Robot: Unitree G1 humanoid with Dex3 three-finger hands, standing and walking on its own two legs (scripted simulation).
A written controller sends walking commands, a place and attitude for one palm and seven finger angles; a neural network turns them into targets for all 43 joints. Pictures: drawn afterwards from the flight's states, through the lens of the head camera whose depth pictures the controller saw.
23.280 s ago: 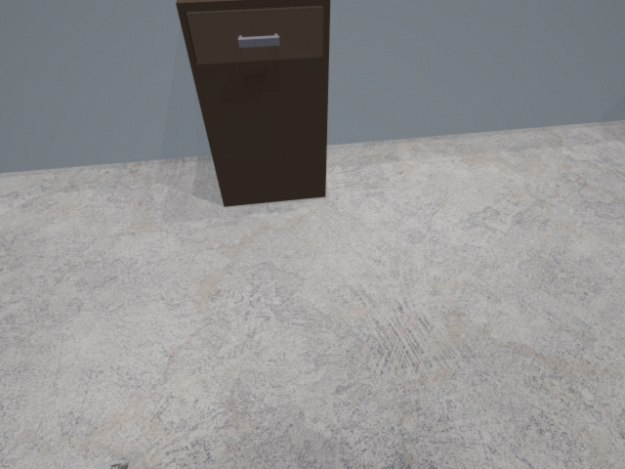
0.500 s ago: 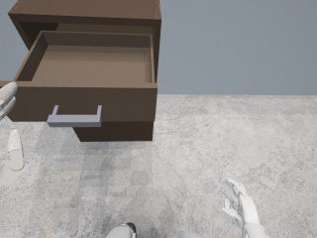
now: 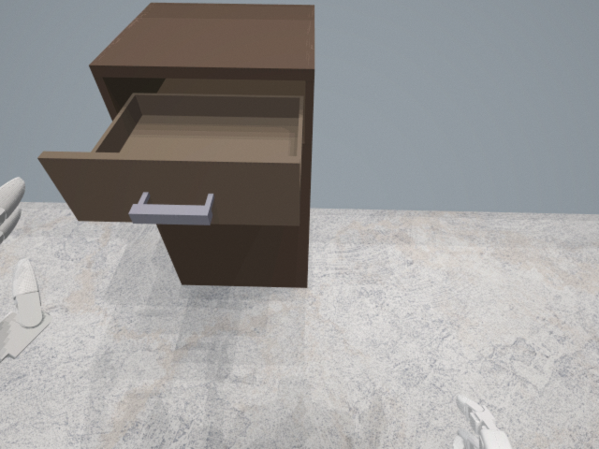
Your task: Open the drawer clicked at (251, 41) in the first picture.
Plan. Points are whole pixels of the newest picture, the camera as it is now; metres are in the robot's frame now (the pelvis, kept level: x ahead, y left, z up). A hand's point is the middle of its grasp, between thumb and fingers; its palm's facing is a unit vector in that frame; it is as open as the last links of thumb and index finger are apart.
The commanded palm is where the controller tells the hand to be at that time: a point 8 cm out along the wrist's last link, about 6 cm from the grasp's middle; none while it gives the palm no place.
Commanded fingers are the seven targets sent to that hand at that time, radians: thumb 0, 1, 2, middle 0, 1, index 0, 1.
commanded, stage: stop stepping back and stand still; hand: left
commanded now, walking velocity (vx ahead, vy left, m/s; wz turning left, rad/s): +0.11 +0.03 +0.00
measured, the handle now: (174, 206) +0.51 +0.25 +0.01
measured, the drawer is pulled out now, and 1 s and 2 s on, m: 0.30 0.30 0.30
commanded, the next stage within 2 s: let the arm hang, fingers relaxed in 0.10 s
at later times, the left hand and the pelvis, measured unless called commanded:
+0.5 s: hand out of the picture +0.05 +0.17 -0.17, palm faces +0.12 -0.98 -0.18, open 7.0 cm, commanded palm none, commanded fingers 0.00 0.90 0.90 -0.20 -0.30 -0.20 -0.30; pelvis +0.00 -0.01 +0.00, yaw +3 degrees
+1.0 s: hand out of the picture -0.02 +0.18 -0.16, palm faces +0.07 -0.98 -0.18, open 7.4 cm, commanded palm none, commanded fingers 0.00 0.90 0.90 -0.20 -0.30 -0.20 -0.30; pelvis +0.00 +0.01 +0.02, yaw +1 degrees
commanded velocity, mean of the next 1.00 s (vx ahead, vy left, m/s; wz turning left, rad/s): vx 0.00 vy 0.00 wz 0.00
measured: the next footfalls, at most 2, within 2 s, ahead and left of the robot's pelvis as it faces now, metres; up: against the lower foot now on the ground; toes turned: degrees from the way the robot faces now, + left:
none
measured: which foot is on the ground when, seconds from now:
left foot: down 0.00-1.00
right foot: down 0.00-1.00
